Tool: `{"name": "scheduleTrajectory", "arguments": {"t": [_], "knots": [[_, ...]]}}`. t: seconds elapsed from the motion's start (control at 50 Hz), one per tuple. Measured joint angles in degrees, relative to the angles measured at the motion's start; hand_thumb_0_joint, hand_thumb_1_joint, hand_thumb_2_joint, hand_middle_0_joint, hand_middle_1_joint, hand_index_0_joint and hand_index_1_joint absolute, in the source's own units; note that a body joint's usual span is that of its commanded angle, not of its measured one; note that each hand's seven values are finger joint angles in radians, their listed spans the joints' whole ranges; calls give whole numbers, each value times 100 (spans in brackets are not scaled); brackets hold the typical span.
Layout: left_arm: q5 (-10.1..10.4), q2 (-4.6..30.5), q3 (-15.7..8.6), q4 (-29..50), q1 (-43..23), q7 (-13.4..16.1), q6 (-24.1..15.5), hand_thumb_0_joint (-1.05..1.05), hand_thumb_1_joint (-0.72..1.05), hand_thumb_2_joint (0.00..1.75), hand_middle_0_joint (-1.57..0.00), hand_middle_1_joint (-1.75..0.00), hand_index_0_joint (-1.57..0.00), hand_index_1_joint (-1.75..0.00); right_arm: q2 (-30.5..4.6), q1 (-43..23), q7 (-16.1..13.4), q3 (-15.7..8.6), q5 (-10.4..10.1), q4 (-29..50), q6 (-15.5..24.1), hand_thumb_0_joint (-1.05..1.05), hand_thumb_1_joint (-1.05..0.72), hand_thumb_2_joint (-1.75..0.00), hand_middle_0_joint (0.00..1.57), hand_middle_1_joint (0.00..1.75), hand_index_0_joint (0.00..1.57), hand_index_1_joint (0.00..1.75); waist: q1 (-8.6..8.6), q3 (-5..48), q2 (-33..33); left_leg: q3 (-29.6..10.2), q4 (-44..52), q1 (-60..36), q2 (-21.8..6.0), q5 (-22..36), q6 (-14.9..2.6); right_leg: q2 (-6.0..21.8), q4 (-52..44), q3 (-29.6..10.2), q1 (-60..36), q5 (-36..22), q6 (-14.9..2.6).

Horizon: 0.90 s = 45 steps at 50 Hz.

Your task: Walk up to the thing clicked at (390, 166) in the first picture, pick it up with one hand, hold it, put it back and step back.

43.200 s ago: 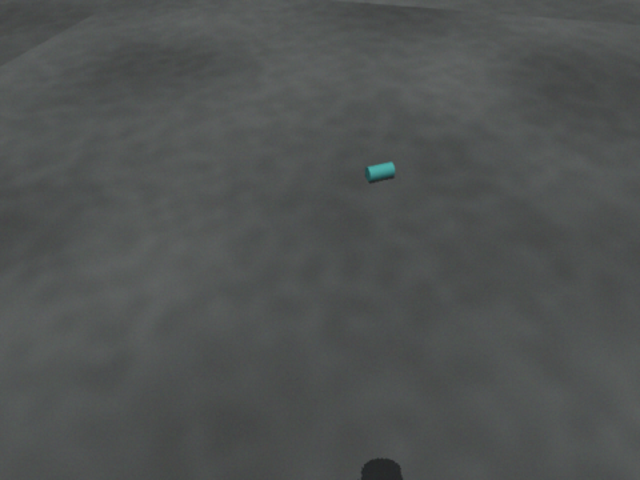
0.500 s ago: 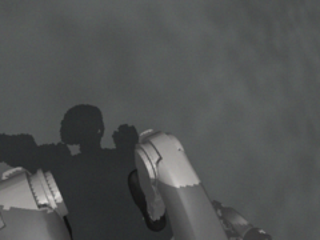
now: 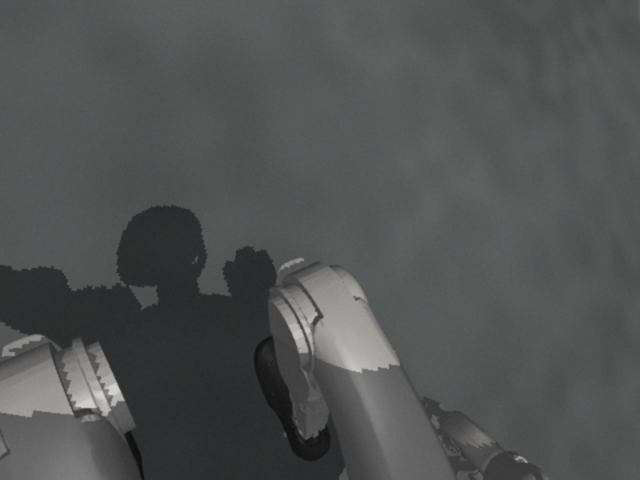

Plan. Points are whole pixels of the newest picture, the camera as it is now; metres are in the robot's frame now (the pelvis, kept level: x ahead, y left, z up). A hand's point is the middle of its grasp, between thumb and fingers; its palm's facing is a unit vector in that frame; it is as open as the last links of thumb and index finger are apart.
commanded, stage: open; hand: left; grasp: from above
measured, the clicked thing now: out of the picture +0.46 +0.35 -0.27
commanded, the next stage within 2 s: withdraw in 0.14 s
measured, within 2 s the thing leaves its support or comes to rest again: neither
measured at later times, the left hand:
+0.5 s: hand out of the picture +0.44 +0.34 -0.21, palm faces -0.34 -0.13 -0.93, open 13.9 cm
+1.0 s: hand out of the picture +0.41 +0.35 -0.07, palm faces -0.50 -0.13 -0.86, open 14.0 cm
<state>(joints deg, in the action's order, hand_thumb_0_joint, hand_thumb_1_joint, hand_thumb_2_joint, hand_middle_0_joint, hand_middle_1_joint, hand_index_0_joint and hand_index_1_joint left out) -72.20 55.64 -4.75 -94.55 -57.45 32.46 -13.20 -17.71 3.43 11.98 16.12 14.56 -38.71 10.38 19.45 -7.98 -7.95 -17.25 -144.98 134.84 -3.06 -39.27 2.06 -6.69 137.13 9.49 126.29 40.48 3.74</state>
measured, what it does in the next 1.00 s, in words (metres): rises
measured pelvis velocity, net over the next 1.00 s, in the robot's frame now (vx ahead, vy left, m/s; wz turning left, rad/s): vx -0.01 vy -0.01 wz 0.12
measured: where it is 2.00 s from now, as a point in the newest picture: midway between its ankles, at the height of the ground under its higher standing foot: (222, 458)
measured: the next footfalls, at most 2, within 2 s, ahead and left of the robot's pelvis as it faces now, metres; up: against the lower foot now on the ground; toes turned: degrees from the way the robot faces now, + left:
none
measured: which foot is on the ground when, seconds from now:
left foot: down 0.00-1.00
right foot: down 0.00-1.00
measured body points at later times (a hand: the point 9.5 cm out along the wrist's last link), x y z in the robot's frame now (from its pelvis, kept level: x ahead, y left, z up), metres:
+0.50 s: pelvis +0.00 +0.00 +0.00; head +0.25 +0.13 +0.35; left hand +0.46 +0.35 -0.16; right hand +0.09 -0.25 -0.07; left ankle +0.07 +0.14 -0.27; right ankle +0.11 -0.12 -0.27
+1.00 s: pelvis -0.01 -0.01 +0.07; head +0.20 +0.09 +0.46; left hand +0.43 +0.36 -0.02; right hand +0.12 -0.27 -0.04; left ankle +0.07 +0.14 -0.27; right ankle +0.11 -0.12 -0.27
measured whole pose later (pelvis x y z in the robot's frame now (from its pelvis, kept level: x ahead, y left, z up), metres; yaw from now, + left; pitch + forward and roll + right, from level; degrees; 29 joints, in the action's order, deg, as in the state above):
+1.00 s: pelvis -0.01 -0.01 +0.07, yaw +7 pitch +32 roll -8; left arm -64.8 42.4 2.4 -74.4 -54.6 8.1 -7.8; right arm -17.0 8.0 7.0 5.2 5.2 -37.3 0.2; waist 11.7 3.9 0.0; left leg -9.5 -129.1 126.9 -2.7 -35.2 1.1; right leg -3.3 126.0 4.6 119.9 39.1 2.1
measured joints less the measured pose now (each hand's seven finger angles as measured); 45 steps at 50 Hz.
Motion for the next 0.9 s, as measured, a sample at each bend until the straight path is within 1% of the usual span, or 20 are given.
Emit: {"name": "scheduleTrajectory", "arguments": {"t": [0.14,0.18,0.26,0.36,0.44,0.48,0.52,0.56,0.6,0.68,0.74,0.82,0.86,0.9], "knots": [[21,4,41,-70,-33,0,21,0,-47,96,-10,-98,-11,-97,-11,-31,9,-4,7,11,1,0,-90,-89,20,30,20,30,3,11,11,2,6,-1,6,8,8,7,3,0,5,-5,-6],[14,33,3,-140,-40,-22,20,0,-48,96,-9,-98,-10,-97,-16,-35,12,-11,4,30,14,0,-90,-89,20,30,20,30,26,5,15,6,5,5,6,13,6,8,7,-3,13,-8,-4],[45,58,3,-45,-22,-83,13,0,-48,96,-9,-100,-10,-98,-34,-11,4,-10,-7,74,33,0,-90,-89,20,30,20,30,22,-51,-3,19,5,-7,-7,10,0,-1,10,-17,12,-14,10],[58,25,-74,84,5,-48,-19,0,-47,95,-8,-101,-10,-99,-22,14,11,1,3,41,16,0,-90,-89,20,30,20,30,3,-37,-21,6,7,-12,-6,4,17,0,8,-5,13,-15,-6],[12,-109,-254,393,134,12,76,0,-47,95,-8,-101,-11,-98,-6,93,48,-81,6,18,9,0,-90,-89,20,30,20,30,-61,61,36,-8,17,1,9,-1,43,14,3,11,26,-4,-32],[35,-231,-334,657,252,10,180,0,-47,95,-8,-100,-11,-98,4,147,87,-168,-26,-5,-15,0,-90,-89,20,30,20,30,-113,167,114,7,35,27,18,0,47,29,-1,2,50,9,-43],[101,-377,-366,957,381,-59,322,0,-47,95,-9,-100,-11,-98,26,203,128,-292,-75,-37,-57,0,-90,-89,20,30,20,30,-179,307,215,44,67,55,21,3,42,45,-10,-22,79,24,-47],[217,-546,-332,1290,509,-204,481,0,-47,95,-9,-100,-11,-98,57,262,162,-450,-159,-69,-118,1,-90,-89,20,30,20,30,-266,480,341,101,120,86,24,11,27,67,-31,-62,110,42,-50],[343,-731,-222,1634,624,-423,645,0,-48,95,-8,-100,-11,-98,97,312,183,-626,-282,-109,-195,1,-90,-89,20,30,20,30,-374,663,475,184,203,92,22,21,6,94,-70,-120,120,65,-53],[596,-1080,49,2273,761,-985,930,0,-48,96,-8,-99,-10,-98,182,368,171,-937,-565,-146,-423,1,-90,-89,20,30,20,30,-610,988,704,401,484,-43,12,46,-38,164,-235,-270,12,113,-61],[773,-1255,319,2475,699,-1457,1070,0,-49,96,-9,-99,-10,-98,240,359,93,-1095,-741,-133,-610,1,-91,-89,20,30,20,30,-755,1169,815,558,790,-255,2,84,-70,217,-457,-374,-165,114,-76],[877,-1386,598,2484,568,-2074,1075,0,-49,97,-9,-99,-10,-98,252,351,-68,-1200,-887,-40,-812,1,-91,-89,20,30,20,30,-861,1291,910,707,1195,-561,-3,163,-99,273,-785,-464,-432,67,-108],[906,-1422,694,2440,501,-2296,1016,0,-49,97,-9,-99,-10,-98,228,370,-166,-1204,-934,26,-888,1,-91,-89,20,30,20,30,-880,1304,917,752,1360,-689,2,213,-104,296,-922,-490,-545,28,-123],[896,-1432,743,2369,437,-2439,908,0,-49,98,-9,-99,-10,-98,192,393,-276,-1182,-962,81,-945,1,-91,-89,20,30,20,30,-875,1292,900,778,1488,-780,10,270,-106,314,-1028,-502,-625,-19,-135]]}}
